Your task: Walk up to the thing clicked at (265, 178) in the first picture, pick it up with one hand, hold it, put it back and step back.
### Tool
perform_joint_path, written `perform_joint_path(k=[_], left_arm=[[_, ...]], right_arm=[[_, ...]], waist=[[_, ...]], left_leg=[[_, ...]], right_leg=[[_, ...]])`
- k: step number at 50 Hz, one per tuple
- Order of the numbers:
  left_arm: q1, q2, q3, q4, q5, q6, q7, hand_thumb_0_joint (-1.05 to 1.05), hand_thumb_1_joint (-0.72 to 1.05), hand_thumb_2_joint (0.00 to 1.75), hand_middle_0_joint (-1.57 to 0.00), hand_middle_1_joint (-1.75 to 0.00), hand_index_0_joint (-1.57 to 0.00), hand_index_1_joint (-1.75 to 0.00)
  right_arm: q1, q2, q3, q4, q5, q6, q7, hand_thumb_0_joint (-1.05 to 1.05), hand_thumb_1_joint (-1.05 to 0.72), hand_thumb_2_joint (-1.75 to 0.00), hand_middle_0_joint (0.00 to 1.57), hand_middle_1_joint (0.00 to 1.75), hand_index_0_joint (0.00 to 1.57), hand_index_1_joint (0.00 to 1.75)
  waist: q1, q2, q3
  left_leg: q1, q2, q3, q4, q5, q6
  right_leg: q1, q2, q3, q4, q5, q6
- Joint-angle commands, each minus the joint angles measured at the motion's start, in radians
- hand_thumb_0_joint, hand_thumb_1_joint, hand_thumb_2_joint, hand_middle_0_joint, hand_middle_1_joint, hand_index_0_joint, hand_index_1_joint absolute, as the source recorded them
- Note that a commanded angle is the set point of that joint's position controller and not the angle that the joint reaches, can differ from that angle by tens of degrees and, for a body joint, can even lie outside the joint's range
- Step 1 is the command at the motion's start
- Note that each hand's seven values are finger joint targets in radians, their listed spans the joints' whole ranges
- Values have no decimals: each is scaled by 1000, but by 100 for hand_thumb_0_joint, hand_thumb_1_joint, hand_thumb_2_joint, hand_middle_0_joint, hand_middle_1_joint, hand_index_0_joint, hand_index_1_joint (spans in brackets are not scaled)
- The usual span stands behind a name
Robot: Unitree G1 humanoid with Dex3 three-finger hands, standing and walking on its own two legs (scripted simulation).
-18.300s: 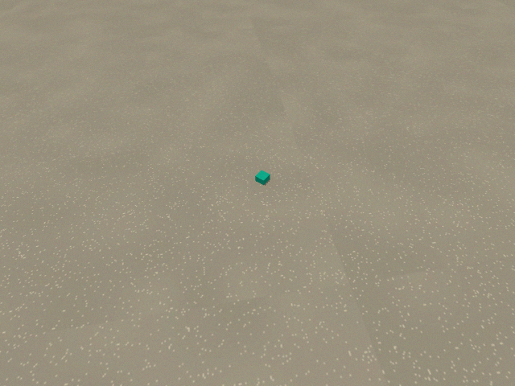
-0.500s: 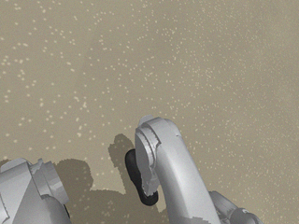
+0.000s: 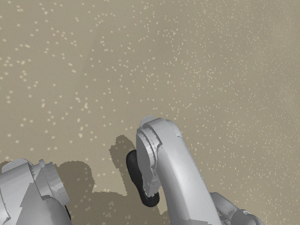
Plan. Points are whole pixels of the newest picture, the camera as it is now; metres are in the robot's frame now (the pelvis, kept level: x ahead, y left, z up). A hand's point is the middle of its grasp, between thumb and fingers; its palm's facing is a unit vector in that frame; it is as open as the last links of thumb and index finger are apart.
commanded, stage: settle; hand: left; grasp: from above
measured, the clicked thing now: out of the picture +0.44 +0.37 -0.28
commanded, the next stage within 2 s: lift in 0.86 s
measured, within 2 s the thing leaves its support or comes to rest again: leaves its support in 0.18 s
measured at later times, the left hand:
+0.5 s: hand out of the picture +0.44 +0.38 -0.18, palm faces -0.37 -0.17 -0.91, open 8.6 cm
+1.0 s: hand out of the picture +0.42 +0.38 -0.11, palm faces -0.42 -0.13 -0.90, open 8.6 cm
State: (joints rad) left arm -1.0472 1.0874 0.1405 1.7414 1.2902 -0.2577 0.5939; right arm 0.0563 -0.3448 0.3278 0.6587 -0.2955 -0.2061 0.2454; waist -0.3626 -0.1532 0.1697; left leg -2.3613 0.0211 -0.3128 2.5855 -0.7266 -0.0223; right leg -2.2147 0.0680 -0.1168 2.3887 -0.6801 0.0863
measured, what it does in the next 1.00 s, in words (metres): stands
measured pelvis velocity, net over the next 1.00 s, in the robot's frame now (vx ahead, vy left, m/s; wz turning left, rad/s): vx -0.01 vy -0.01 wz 0.11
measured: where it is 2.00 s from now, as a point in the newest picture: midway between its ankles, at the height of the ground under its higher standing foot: (109, 210)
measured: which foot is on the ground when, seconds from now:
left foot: down 0.00-1.00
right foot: down 0.00-1.00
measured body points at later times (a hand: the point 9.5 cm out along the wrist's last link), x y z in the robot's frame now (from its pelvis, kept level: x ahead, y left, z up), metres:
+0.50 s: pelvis +0.00 +0.00 +0.01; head +0.25 +0.13 +0.37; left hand +0.45 +0.38 -0.13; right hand +0.10 -0.26 -0.06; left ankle +0.06 +0.13 -0.26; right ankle +0.12 -0.14 -0.26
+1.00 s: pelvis -0.01 -0.01 +0.03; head +0.22 +0.10 +0.41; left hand +0.44 +0.38 -0.06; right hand +0.10 -0.27 -0.06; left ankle +0.06 +0.13 -0.26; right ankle +0.12 -0.14 -0.26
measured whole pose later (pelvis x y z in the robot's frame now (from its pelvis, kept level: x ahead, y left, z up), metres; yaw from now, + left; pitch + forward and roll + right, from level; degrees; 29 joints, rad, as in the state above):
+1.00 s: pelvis -0.01 -0.01 +0.03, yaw +6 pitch +33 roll -11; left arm -0.99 0.85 0.09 1.37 1.23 -0.21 0.25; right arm 0.16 -0.31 0.12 0.66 -0.13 -0.02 0.17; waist -0.25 0.00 -0.04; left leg -2.34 0.01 -0.20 2.41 -0.65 -0.02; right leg -2.23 0.01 -0.05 2.30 -0.67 0.06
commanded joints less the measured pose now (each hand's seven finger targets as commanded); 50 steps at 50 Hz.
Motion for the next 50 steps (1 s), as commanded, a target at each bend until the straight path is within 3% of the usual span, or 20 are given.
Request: perform_joint_path(k=[1,4,5,7,8,11,13,15,16,17,18,27,28,33,44,47,48,49,50], left_arm=[[-207,224,8,-92,-20,6,26,0,93,42,-126,-37,-128,-35],[-247,258,35,-165,-30,13,18,0,94,46,-130,-35,-130,-35],[-219,251,32,-167,-30,17,14,0,94,47,-131,-34,-131,-34],[-228,225,26,-189,-23,23,2,0,95,45,-130,-33,-131,-33],[-222,228,33,-180,-30,28,-4,0,95,47,-131,-33,-131,-33],[-213,250,64,-268,-40,36,-21,0,94,49,-132,-32,-131,-33],[-193,190,39,-299,-55,44,-40,0,92,45,-129,-31,-129,-32],[-135,194,59,-282,-61,57,-58,0,90,45,-128,-30,-127,-32],[-181,148,27,-329,-67,57,-73,0,89,45,-127,-31,-126,-32],[-223,151,29,-413,-76,52,-83,0,89,43,-126,-31,-126,-31],[-195,160,44,-411,-80,58,-91,0,89,43,-126,-31,-126,-31],[-207,25,-16,-438,-93,76,-210,0,87,44,-126,-27,-125,-29],[-222,46,-5,-469,-84,72,-217,0,87,43,-127,-26,-125,-28],[-237,27,-14,-477,-82,60,-256,0,89,44,-127,-27,-126,-29],[-273,37,-10,-524,-73,52,-293,0,88,48,-126,-31,-125,-33],[-268,19,-25,-525,-72,54,-302,0,89,50,-126,-33,-125,-34],[-284,44,-7,-539,-73,55,-303,0,86,46,-127,-34,-126,-35],[-255,14,-19,-518,-76,60,-310,0,84,44,-119,-30,-119,-29],[-262,15,-19,-542,-81,61,-316,0,81,44,-124,-31,-122,-33]], right_arm=[[171,-327,-104,12,5,0,-12,0,-90,-90,20,30,20,30],[176,-334,-112,16,12,-4,-11,0,-90,-90,20,30,20,30],[172,-336,-125,13,16,-2,-14,0,-90,-90,20,30,20,30],[195,-335,-135,22,12,-1,-5,0,-90,-90,20,30,20,30],[182,-317,-128,27,19,-1,-5,0,-90,-90,20,30,20,30],[202,-334,-163,18,31,1,-5,0,-90,-90,20,30,20,30],[194,-321,-175,13,38,7,-2,0,-90,-90,20,30,20,30],[211,-317,-191,19,50,21,-1,0,-90,-90,20,30,20,30],[221,-306,-198,14,58,25,1,0,-90,-90,20,30,20,30],[217,-300,-207,13,66,27,3,0,-90,-90,20,30,20,30],[217,-301,-213,8,70,35,1,0,-90,-90,20,30,20,30],[249,-266,-272,6,130,92,-2,0,-90,-90,20,30,20,30],[254,-273,-274,1,129,99,-5,0,-90,-90,20,30,20,30],[260,-254,-283,-15,146,130,-27,0,-89,-90,20,30,20,30],[277,-243,-301,-21,161,177,-79,0,-90,-90,20,30,20,30],[279,-224,-302,-21,167,186,-89,0,-89,-90,20,30,20,30],[286,-236,-308,-18,171,188,-95,0,-91,-91,20,30,20,30],[282,-229,-310,-21,169,189,-98,0,-88,-89,20,30,20,30],[287,-222,-311,-19,172,189,-100,0,-91,-91,20,30,20,30]], waist=[[-41,565,-618],[-27,612,-666],[-18,623,-687],[-29,634,-674],[-19,618,-666],[6,638,-717],[15,650,-743],[31,631,-777],[19,617,-762],[36,637,-790],[50,644,-814],[67,545,-794],[67,537,-802],[74,482,-821],[93,497,-861],[98,504,-874],[104,502,-871],[101,499,-853],[108,512,-878]], left_leg=[[530,36,129,-288,240,10],[558,35,127,-297,260,4],[576,36,130,-294,271,2],[573,34,135,-295,293,0],[548,33,139,-286,270,4],[565,27,151,-296,287,4],[582,25,152,-311,307,0],[572,25,163,-306,317,8],[546,20,169,-305,306,11],[567,19,171,-315,320,8],[571,17,175,-317,321,9],[515,1,197,-363,228,27],[509,-3,198,-364,231,27],[493,-11,212,-381,199,36],[547,-19,229,-426,214,35],[553,-18,237,-441,197,37],[555,-22,230,-454,193,35],[559,-22,231,-458,186,34],[579,-20,234,-464,198,34]], right_leg=[[305,24,-165,-171,272,-89],[295,21,-168,-161,280,-93],[299,21,-164,-162,286,-95],[294,20,-165,-156,300,-94],[285,19,-163,-156,286,-95],[302,16,-151,-170,291,-99],[296,14,-152,-167,302,-103],[321,18,-138,-182,317,-101],[309,15,-133,-184,314,-100],[307,10,-131,-184,321,-104],[308,11,-130,-191,321,-105],[258,-7,-93,-231,245,-110],[266,-9,-93,-235,245,-112],[284,-13,-79,-264,212,-112],[275,-28,-65,-292,213,-120],[288,-27,-54,-302,199,-120],[270,-32,-59,-300,195,-123],[261,-34,-58,-304,188,-123],[276,-34,-55,-304,201,-121]])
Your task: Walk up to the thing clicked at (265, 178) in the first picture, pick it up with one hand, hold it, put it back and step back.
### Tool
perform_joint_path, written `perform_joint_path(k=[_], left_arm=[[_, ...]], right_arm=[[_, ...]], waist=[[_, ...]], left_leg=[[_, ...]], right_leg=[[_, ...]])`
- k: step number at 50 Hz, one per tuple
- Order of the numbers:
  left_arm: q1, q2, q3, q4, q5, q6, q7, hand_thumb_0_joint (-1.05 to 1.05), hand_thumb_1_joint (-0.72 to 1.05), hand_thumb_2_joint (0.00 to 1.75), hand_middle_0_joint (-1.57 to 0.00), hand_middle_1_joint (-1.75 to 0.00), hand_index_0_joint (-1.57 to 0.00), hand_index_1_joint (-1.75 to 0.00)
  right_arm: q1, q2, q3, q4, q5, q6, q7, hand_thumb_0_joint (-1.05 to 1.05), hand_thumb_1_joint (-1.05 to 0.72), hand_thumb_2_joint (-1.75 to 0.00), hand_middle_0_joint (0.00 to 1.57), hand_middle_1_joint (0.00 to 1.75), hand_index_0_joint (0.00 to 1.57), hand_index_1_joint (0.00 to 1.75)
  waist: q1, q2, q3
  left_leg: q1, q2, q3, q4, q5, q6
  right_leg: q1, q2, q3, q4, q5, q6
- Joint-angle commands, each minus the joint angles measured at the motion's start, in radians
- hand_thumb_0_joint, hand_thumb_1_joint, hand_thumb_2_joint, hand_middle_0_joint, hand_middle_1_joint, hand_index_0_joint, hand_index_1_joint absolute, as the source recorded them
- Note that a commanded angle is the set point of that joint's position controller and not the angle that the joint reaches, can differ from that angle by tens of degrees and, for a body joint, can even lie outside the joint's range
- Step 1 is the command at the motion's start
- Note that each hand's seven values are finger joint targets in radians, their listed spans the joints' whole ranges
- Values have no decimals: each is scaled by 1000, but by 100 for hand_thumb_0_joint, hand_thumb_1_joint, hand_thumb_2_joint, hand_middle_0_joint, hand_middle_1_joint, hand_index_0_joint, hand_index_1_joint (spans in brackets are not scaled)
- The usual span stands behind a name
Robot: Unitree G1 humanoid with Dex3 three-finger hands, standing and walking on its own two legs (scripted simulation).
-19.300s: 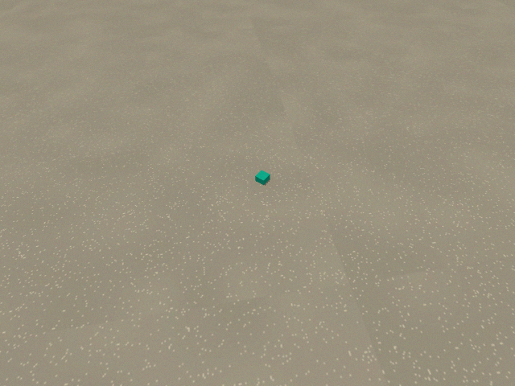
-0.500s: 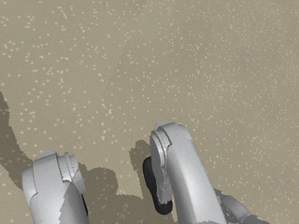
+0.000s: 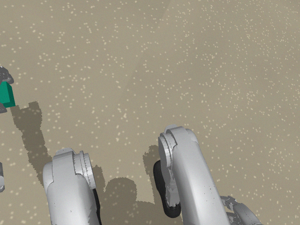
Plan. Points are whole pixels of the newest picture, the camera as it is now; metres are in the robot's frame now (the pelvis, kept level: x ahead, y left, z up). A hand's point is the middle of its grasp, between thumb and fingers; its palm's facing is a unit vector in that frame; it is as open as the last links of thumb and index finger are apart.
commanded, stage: lift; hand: left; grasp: from above
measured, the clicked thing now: out of the picture +0.48 +0.34 -0.17
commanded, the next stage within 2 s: hold in 1.66 s
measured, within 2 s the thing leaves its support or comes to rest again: neither
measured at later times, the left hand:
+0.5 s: hand out of the picture +0.42 +0.34 -0.03, palm faces -0.43 -0.10 -0.90, open 8.6 cm
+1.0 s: hand out of the picture +0.35 +0.30 +0.18, palm faces -0.40 -0.14 -0.90, open 8.6 cm
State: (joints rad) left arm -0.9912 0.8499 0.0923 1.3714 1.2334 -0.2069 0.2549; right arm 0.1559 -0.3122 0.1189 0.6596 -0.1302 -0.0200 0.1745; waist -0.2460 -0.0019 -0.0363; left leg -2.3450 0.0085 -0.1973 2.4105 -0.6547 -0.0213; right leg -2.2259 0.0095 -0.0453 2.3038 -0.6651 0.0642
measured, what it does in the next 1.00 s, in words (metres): rises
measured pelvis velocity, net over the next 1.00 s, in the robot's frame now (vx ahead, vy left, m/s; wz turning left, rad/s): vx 0.01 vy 0.00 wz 0.12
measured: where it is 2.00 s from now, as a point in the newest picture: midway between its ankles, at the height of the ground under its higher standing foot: (132, 211)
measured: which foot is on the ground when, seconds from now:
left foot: down 0.00-1.00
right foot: down 0.00-1.00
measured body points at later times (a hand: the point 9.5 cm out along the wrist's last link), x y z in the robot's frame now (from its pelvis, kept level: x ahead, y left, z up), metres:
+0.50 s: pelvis +0.00 +0.00 +0.07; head +0.20 +0.06 +0.46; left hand +0.44 +0.34 +0.02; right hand +0.10 -0.27 -0.05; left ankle +0.08 +0.13 -0.30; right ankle +0.11 -0.14 -0.30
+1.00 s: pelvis +0.01 +0.00 +0.24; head +0.14 +0.03 +0.67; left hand +0.36 +0.30 +0.23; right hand +0.18 -0.25 +0.12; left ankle +0.08 +0.13 -0.30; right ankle +0.11 -0.14 -0.30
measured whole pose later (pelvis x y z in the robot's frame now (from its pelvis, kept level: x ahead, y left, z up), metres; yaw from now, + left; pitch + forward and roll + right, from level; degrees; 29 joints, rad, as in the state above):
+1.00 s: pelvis +0.01 +0.00 +0.24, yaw +7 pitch +25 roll -4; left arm -0.39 0.54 -0.07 0.62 0.96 -0.02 0.02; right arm 0.14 -0.25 -0.01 0.66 0.02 0.05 -0.01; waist -0.06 0.05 -0.16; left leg -1.48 0.06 -0.06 1.62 -0.57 -0.02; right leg -1.43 -0.02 -0.01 1.57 -0.57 0.05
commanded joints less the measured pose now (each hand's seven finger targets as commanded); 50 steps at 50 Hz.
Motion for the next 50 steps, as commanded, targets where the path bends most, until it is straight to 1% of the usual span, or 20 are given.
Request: perform_joint_path(k=[1,3,8,9,11,13,22,24,26,28,31,33,34,38,39,42,44,47,49,50], left_arm=[[-323,255,36,-187,-28,14,18,0,82,41,-119,-32,-120,-31],[-299,257,44,-209,-50,26,2,0,81,37,-115,-35,-118,-33],[-259,253,54,-299,-67,44,-47,0,79,36,-112,-37,-115,-33],[-241,250,60,-299,-72,47,-55,0,80,36,-113,-36,-117,-32],[-209,211,48,-337,-90,46,-77,0,80,37,-113,-36,-117,-33],[-195,211,52,-391,-104,44,-93,0,82,36,-114,-36,-118,-32],[-64,145,30,-580,-175,72,-150,0,86,37,-112,-40,-118,-34],[-30,105,12,-631,-192,82,-165,0,87,36,-114,-38,-119,-33],[0,118,27,-679,-200,93,-174,0,86,34,-113,-37,-118,-31],[49,75,2,-721,-219,104,-187,0,86,32,-112,-36,-118,-30],[86,102,30,-785,-238,123,-193,0,85,31,-111,-37,-117,-30],[109,55,-7,-828,-243,132,-203,0,85,35,-111,-37,-117,-31],[138,52,1,-827,-250,140,-205,0,87,35,-113,-36,-119,-31],[179,18,-23,-889,-257,158,-215,0,87,31,-112,-33,-118,-27],[228,20,-13,-872,-257,165,-214,0,88,30,-114,-32,-119,-27],[277,-26,-39,-909,-278,178,-213,0,88,33,-114,-35,-120,-29],[293,-30,-43,-936,-278,184,-210,0,87,35,-113,-36,-119,-31],[347,-69,-56,-930,-284,192,-201,0,90,37,-116,-38,-121,-33],[348,-112,-91,-918,-280,196,-193,0,90,38,-117,-36,-121,-31],[346,-101,-80,-921,-278,198,-186,0,90,36,-116,-36,-121,-31]], right_arm=[[195,-258,-107,-19,9,6,-32,0,-90,-90,20,30,20,30],[199,-250,-115,-22,16,9,-34,0,-90,-90,20,30,20,30],[210,-237,-141,-18,36,25,-41,0,-90,-90,20,30,20,30],[211,-239,-150,-22,38,29,-44,0,-90,-90,20,30,20,30],[212,-227,-161,-23,47,34,-47,0,-90,-90,20,30,20,30],[218,-222,-172,-27,55,37,-54,0,-90,-90,20,30,20,30],[195,-194,-198,-60,91,54,-84,0,-89,-90,20,30,20,30],[184,-190,-206,-72,99,58,-91,0,-89,-90,20,30,20,30],[171,-189,-210,-78,108,63,-102,0,-89,-90,20,30,20,30],[155,-177,-211,-89,112,65,-111,0,-89,-90,20,30,20,30],[134,-168,-212,-98,121,70,-127,0,-89,-90,20,30,20,30],[121,-155,-210,-101,123,69,-138,0,-89,-90,20,30,20,30],[115,-155,-212,-96,125,69,-144,0,-89,-90,20,30,20,30],[91,-147,-209,-94,132,65,-166,0,-88,-89,20,30,20,30],[87,-140,-207,-94,135,65,-169,0,-88,-89,20,30,20,30],[68,-118,-198,-95,139,59,-180,0,-89,-89,20,30,20,30],[61,-112,-198,-92,145,54,-189,0,-89,-89,20,30,20,30],[55,-103,-196,-83,150,45,-202,0,-89,-89,20,30,20,30],[52,-97,-192,-73,153,35,-208,0,-89,-90,20,30,20,30],[49,-99,-194,-73,154,31,-212,0,-89,-89,20,30,20,30]], waist=[[0,375,-700],[14,380,-723],[46,378,-777],[45,344,-761],[53,339,-750],[60,311,-756],[101,256,-793],[104,263,-775],[117,268,-778],[117,243,-769],[133,213,-777],[130,209,-776],[135,204,-746],[145,224,-703],[159,196,-696],[152,156,-671],[157,144,-676],[163,131,-594],[151,114,-549],[161,119,-541]], left_leg=[[585,-9,116,-299,138,30],[605,-10,126,-313,148,32],[643,-13,139,-344,180,35],[624,-16,145,-341,166,39],[627,-17,143,-375,135,40],[638,-16,144,-395,113,45],[740,-7,131,-521,105,51],[779,-3,118,-571,95,50],[817,-2,108,-618,81,48],[850,1,114,-649,85,49],[898,0,125,-692,93,51],[953,5,127,-730,113,48],[972,7,125,-757,112,47],[1070,17,109,-881,68,39],[1092,16,116,-898,84,39],[1134,11,144,-943,109,43],[1192,9,156,-980,133,43],[1252,15,147,-1068,116,37],[1288,19,142,-1115,118,35],[1318,21,134,-1148,110,34]], right_leg=[[285,22,-126,-216,195,-101],[311,20,-117,-230,205,-99],[349,15,-102,-255,224,-100],[345,16,-97,-271,206,-102],[351,11,-92,-289,179,-102],[373,11,-84,-321,159,-98],[477,9,-67,-425,160,-94],[494,7,-67,-450,163,-93],[520,4,-64,-473,156,-92],[570,6,-58,-519,160,-89],[637,5,-44,-583,156,-87],[684,8,-41,-620,175,-86],[689,3,-38,-643,172,-84],[769,4,-36,-724,150,-81],[804,6,-33,-750,155,-82],[906,6,-15,-849,160,-79],[972,6,-5,-903,175,-79],[1029,8,-1,-974,164,-77],[1070,9,2,-1016,169,-78],[1090,9,2,-1034,166,-78]])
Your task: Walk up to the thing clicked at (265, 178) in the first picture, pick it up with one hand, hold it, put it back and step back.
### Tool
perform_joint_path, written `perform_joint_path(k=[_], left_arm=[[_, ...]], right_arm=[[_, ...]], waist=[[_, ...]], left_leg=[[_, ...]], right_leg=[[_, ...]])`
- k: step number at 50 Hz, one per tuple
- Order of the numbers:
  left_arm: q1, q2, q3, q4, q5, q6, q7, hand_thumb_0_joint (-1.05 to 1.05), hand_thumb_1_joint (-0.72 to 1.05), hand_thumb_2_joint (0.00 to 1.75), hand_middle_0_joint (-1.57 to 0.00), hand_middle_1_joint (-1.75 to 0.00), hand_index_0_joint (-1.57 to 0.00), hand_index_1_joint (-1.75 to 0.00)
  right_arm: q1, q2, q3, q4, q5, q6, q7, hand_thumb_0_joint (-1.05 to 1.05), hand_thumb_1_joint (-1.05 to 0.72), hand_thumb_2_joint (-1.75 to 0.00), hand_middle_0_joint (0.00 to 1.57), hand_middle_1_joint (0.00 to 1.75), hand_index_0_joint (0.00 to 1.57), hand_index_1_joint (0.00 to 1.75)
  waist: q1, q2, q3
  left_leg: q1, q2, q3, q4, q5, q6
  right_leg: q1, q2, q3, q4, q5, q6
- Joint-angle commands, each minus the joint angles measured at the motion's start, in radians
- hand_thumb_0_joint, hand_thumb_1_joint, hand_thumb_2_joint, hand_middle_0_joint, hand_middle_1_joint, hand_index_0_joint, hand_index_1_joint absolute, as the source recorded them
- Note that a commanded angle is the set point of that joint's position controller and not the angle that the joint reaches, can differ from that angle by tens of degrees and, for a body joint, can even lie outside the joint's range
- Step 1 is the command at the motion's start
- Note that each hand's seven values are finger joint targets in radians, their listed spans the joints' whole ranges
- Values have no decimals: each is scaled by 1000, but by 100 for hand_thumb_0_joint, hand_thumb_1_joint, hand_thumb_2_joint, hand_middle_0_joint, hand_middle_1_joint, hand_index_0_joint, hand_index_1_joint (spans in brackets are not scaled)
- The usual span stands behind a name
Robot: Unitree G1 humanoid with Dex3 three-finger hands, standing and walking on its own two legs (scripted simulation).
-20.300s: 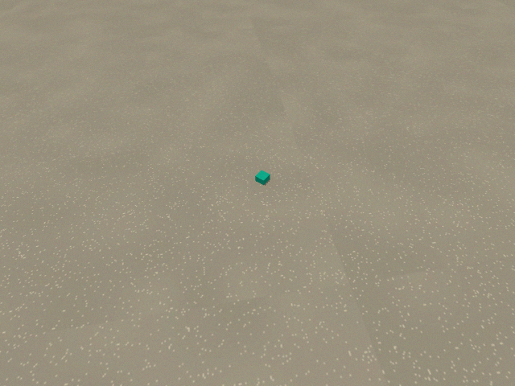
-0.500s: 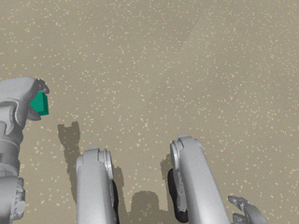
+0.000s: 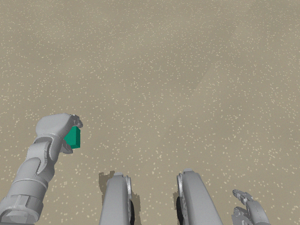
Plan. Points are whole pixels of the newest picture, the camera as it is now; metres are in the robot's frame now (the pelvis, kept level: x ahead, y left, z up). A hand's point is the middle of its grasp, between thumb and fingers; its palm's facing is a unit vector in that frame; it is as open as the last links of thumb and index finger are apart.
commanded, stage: lift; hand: left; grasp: from above
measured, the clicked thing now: (68, 138) +0.39 +0.26 -0.10
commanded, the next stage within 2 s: hold in 0.66 s
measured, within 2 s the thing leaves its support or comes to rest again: neither
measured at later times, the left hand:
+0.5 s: hand (52, 122) +0.36 +0.23 +0.06, palm faces -0.43 -0.09 -0.90, open 8.6 cm
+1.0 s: hand (43, 102) +0.38 +0.23 +0.12, palm faces -0.43 -0.08 -0.90, open 8.6 cm
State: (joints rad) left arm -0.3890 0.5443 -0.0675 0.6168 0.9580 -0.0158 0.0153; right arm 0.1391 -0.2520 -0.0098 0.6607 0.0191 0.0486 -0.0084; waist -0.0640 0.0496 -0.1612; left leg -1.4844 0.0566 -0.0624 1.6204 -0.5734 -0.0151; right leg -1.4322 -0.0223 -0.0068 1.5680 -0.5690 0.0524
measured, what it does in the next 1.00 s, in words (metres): rises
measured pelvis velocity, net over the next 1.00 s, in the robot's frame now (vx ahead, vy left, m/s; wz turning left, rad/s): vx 0.07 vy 0.00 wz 0.00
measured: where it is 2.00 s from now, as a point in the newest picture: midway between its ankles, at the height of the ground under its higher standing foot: outside the picture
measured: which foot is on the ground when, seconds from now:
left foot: down 0.00-1.00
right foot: down 0.00-1.00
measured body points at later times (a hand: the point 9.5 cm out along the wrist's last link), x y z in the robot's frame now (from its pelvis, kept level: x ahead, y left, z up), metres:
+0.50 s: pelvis +0.04 +0.00 +0.13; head +0.10 -0.01 +0.58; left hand +0.38 +0.23 +0.11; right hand +0.14 -0.27 +0.01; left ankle +0.08 +0.13 -0.54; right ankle +0.08 -0.15 -0.54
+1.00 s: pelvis +0.07 +0.00 +0.18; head +0.10 -0.01 +0.63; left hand +0.40 +0.23 +0.17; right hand +0.18 -0.26 +0.05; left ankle +0.08 +0.13 -0.54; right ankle +0.08 -0.15 -0.54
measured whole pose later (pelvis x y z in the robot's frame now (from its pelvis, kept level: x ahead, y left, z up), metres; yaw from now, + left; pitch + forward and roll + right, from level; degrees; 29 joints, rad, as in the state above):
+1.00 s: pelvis +0.07 +0.00 +0.18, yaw +0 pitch +7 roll +0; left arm -0.32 0.38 -0.20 0.80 0.98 0.04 0.08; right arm 0.23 -0.25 -0.04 0.74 0.05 0.01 -0.03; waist -0.02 0.04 -0.08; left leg -0.50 0.05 0.03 0.72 -0.34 -0.02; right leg -0.49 -0.03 0.03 0.70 -0.33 0.04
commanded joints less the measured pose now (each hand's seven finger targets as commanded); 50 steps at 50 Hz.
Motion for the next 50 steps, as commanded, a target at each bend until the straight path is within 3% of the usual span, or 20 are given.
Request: perform_joint_path(k=[1,7,17,20,21,23,27,28,33,38,40,44,46,48,50], left_arm=[[-263,205,76,-161,2,9,60,0,90,36,-116,-36,-121,-32],[-251,147,33,-88,18,19,93,0,84,32,-113,-34,-117,-29],[-242,88,-10,6,25,47,134,0,79,33,-111,-34,-115,-30],[-268,82,-19,11,25,45,141,0,79,36,-113,-32,-115,-30],[-221,87,-8,63,29,50,145,0,80,38,-114,-31,-116,-30],[-253,58,-30,34,22,49,148,0,81,38,-115,-33,-117,-30],[-221,65,-26,77,31,57,148,0,78,38,-113,-32,-115,-30],[-263,58,-33,39,29,53,148,0,79,39,-113,-33,-116,-31],[-263,63,-33,22,28,50,149,0,79,41,-114,-33,-116,-31],[-238,32,-50,43,26,57,149,0,79,42,-115,-34,-117,-33],[-231,35,-50,44,29,60,146,0,80,34,-112,-32,-116,-28],[-255,47,-53,21,32,63,120,0,81,37,-113,-34,-117,-30],[-229,17,-73,43,28,65,107,0,82,36,-113,-35,-118,-31],[-245,48,-51,-8,18,56,96,0,82,38,-113,-35,-118,-31],[-217,32,-63,10,31,60,85,0,82,40,-114,-35,-118,-32]], right_arm=[[64,-157,-64,-74,5,-42,-32,0,-89,-89,20,30,20,30],[69,-146,-62,-55,9,-66,-46,0,-89,-90,20,30,20,30],[112,-131,-69,-28,13,-86,-56,0,-89,-90,20,30,20,30],[109,-130,-71,-28,13,-89,-55,0,-89,-90,20,30,20,30],[109,-132,-70,-31,15,-87,-54,0,-89,-90,20,30,20,30],[106,-128,-71,-32,15,-87,-51,0,-89,-90,20,30,20,30],[113,-135,-74,-29,16,-86,-46,0,-89,-90,20,30,20,30],[111,-133,-75,-28,15,-86,-46,0,-89,-90,20,30,20,30],[104,-133,-79,-32,18,-85,-45,0,-89,-90,20,30,20,30],[95,-132,-82,-28,20,-81,-41,0,-89,-90,20,30,20,30],[91,-134,-84,-25,21,-80,-41,0,-89,-89,20,30,20,30],[84,-137,-85,-27,25,-73,-41,0,-89,-90,20,30,20,30],[78,-134,-81,-32,28,-72,-40,0,-89,-90,20,30,20,30],[79,-139,-85,-35,30,-70,-40,0,-89,-89,20,30,20,30],[73,-135,-85,-40,28,-66,-39,0,-89,-90,20,30,20,30]], waist=[[-18,64,-401],[-12,43,-333],[-1,15,-283],[8,20,-254],[10,-1,-228],[11,3,-239],[16,-1,-207],[16,10,-219],[21,-4,-220],[26,-6,-180],[30,-22,-176],[31,-14,-181],[26,-48,-154],[37,-26,-175],[41,-11,-165]], left_leg=[[480,-27,-2,-386,20,27],[604,-28,3,-518,56,19],[784,-48,51,-671,252,17],[842,-50,58,-731,251,15],[848,-53,58,-749,253,15],[887,-53,59,-777,269,14],[934,-55,61,-831,302,12],[961,-51,59,-846,308,10],[1031,-59,70,-893,358,11],[1075,-58,77,-949,365,7],[1097,-57,76,-962,396,6],[1136,-58,84,-987,444,7],[1138,-60,87,-995,453,11],[1154,-62,92,-1006,473,10],[1177,-59,95,-1016,509,6]], right_leg=[[321,41,-32,-328,60,-66],[465,46,-14,-468,85,-66],[702,53,7,-668,249,-59],[743,50,7,-720,248,-58],[752,50,6,-737,245,-59],[791,50,9,-765,261,-57],[835,49,7,-806,292,-57],[841,50,6,-815,299,-58],[923,47,12,-877,344,-51],[951,49,7,-920,344,-53],[974,51,5,-931,369,-53],[1010,53,5,-954,415,-53],[1027,51,8,-970,428,-48],[1049,52,8,-976,445,-50],[1059,54,4,-976,469,-54]])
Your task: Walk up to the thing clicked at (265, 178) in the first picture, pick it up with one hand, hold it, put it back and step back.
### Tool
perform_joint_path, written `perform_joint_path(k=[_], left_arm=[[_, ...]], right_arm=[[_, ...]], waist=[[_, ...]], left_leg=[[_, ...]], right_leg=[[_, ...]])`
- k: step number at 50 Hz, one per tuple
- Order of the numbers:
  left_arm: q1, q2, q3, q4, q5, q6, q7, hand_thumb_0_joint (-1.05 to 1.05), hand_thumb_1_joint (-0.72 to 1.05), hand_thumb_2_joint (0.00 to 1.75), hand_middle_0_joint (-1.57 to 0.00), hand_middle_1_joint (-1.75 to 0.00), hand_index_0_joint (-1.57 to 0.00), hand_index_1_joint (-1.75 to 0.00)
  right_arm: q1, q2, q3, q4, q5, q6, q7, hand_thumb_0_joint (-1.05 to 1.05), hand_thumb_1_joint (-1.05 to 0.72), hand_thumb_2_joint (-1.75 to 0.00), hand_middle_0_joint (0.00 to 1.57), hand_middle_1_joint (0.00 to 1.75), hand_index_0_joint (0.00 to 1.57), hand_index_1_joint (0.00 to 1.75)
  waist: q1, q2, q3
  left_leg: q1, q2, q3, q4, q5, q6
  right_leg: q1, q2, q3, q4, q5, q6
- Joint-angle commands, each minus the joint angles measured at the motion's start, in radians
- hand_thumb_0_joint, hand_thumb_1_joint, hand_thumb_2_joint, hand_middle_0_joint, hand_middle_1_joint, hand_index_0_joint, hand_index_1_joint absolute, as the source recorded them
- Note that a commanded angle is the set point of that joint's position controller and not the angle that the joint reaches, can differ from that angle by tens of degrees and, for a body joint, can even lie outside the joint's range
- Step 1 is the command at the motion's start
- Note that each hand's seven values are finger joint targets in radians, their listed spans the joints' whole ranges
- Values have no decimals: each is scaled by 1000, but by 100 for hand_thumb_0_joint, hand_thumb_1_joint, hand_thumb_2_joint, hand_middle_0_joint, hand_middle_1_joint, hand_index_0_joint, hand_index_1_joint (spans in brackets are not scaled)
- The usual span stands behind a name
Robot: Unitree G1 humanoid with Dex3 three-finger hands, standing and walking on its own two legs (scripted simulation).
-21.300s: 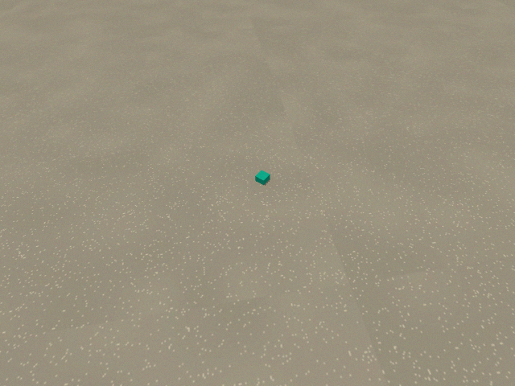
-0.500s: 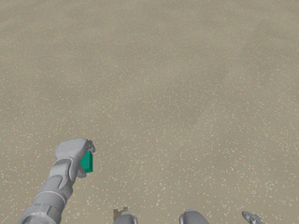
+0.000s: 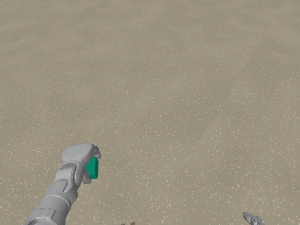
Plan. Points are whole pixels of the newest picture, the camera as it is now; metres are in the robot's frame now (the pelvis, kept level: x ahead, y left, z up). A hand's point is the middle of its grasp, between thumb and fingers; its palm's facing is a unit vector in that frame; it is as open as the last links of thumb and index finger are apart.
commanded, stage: hold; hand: left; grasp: from above
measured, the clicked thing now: (87, 168) +0.33 +0.23 -0.09
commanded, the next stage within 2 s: crouch in 1.66 s
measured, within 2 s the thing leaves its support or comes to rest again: neither
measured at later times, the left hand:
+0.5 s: hand (84, 165) +0.31 +0.22 -0.02, palm faces -0.43 -0.06 -0.90, open 8.6 cm
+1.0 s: hand (82, 166) +0.30 +0.21 -0.01, palm faces -0.42 -0.06 -0.91, open 8.6 cm
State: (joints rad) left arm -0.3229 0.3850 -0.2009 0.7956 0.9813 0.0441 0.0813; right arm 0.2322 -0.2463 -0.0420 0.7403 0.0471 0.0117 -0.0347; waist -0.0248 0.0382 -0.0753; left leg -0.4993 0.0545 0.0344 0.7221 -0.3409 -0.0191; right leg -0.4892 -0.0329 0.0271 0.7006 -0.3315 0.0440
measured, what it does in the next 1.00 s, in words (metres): stands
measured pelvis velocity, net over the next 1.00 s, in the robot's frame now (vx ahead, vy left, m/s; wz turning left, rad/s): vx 0.00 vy -0.01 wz -0.01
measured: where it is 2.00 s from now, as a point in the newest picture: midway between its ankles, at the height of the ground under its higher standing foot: outside the picture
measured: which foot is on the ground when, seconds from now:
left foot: down 0.00-1.00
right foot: down 0.00-1.00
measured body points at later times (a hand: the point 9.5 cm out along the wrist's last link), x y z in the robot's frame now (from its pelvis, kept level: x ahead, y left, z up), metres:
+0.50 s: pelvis +0.01 +0.00 +0.01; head +0.02 -0.02 +0.46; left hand +0.33 +0.22 +0.03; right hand +0.14 -0.26 -0.10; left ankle +0.01 +0.13 -0.72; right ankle +0.01 -0.15 -0.72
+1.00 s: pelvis +0.00 -0.01 +0.02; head +0.00 -0.03 +0.47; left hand +0.31 +0.21 +0.05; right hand +0.15 -0.26 -0.10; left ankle +0.01 +0.13 -0.72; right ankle +0.01 -0.15 -0.72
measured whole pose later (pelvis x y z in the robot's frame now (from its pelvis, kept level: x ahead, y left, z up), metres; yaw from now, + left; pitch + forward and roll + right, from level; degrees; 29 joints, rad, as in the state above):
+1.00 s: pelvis +0.00 -0.01 +0.02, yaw -1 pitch +1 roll +0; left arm -0.25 0.40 -0.22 0.60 0.98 0.05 -0.05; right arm 0.18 -0.25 -0.03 0.68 0.07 0.08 -0.04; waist 0.02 0.05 -0.03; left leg -0.28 0.05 0.05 0.50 -0.24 -0.03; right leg -0.29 -0.03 0.03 0.52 -0.25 0.03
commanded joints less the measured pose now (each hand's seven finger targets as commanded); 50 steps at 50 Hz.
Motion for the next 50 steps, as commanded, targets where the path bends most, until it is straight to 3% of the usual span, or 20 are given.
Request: perform_joint_path(k=[1,4,6,8,10,18,20,32,45,48,50], left_arm=[[-289,183,64,-189,6,-1,14,0,82,38,-113,-35,-117,-31],[-308,206,80,-218,7,-4,5,0,80,36,-111,-35,-116,-31],[-282,188,67,-198,14,-1,-2,0,80,38,-113,-33,-117,-30],[-319,215,84,-250,12,-3,-4,0,81,37,-112,-35,-116,-31],[-301,189,64,-250,10,0,-11,0,80,36,-112,-33,-116,-30],[-262,187,62,-284,6,10,-41,0,80,35,-113,-33,-117,-29],[-281,208,78,-317,7,9,-42,0,83,35,-114,-34,-118,-30],[-268,202,76,-345,6,10,-59,0,84,43,-118,-33,-120,-32],[-247,214,86,-367,2,6,-82,0,81,37,-115,-34,-117,-31],[-250,191,63,-378,2,9,-91,0,81,36,-114,-34,-117,-31],[-233,215,89,-379,-2,9,-94,0,81,38,-115,-33,-118,-31]], right_arm=[[-25,-141,-51,-123,2,-27,-12,0,-89,-90,20,30,20,30],[-21,-143,-54,-125,3,-20,-11,0,-89,-90,20,30,20,30],[-30,-141,-52,-136,3,-17,-9,0,-89,-90,20,30,20,30],[-37,-138,-52,-140,6,-11,-10,0,-89,-90,20,30,20,30],[-48,-136,-49,-146,6,-9,-9,0,-89,-90,20,30,20,30],[-76,-137,-45,-169,11,4,-11,0,-90,-90,20,30,20,30],[-79,-134,-44,-169,10,7,-12,0,-89,-90,20,30,20,30],[-112,-130,-37,-186,13,20,-14,0,-90,-90,20,30,20,30],[-135,-128,-31,-197,17,23,-20,0,-90,-90,20,30,20,30],[-139,-130,-32,-200,18,22,-19,0,-90,-90,20,30,20,30],[-142,-131,-31,-201,18,22,-21,0,-90,-90,20,30,20,30]], waist=[[2,-15,-251],[4,-4,-260],[4,-26,-234],[14,-4,-258],[11,-13,-234],[25,-38,-203],[30,-19,-231],[31,-33,-197],[39,-22,-180],[35,-26,-179],[43,-27,-177]], left_leg=[[200,-56,-6,-124,287,10],[215,-57,2,-128,330,11],[218,-60,4,-135,328,15],[234,-64,10,-144,330,16],[242,-60,8,-157,328,16],[263,-60,11,-197,307,20],[282,-63,16,-200,316,22],[312,-66,26,-236,305,30],[331,-62,24,-273,279,27],[347,-54,18,-285,290,24],[344,-59,23,-285,283,27]], right_leg=[[123,66,-31,-110,239,-45],[142,67,-30,-115,283,-44],[154,63,-31,-129,285,-41],[166,61,-22,-139,298,-40],[169,61,-27,-146,290,-39],[197,60,-29,-185,267,-39],[207,58,-24,-188,279,-39],[225,51,-25,-234,273,-34],[241,55,-27,-258,230,-39],[243,60,-36,-256,234,-44],[258,56,-32,-267,231,-41]])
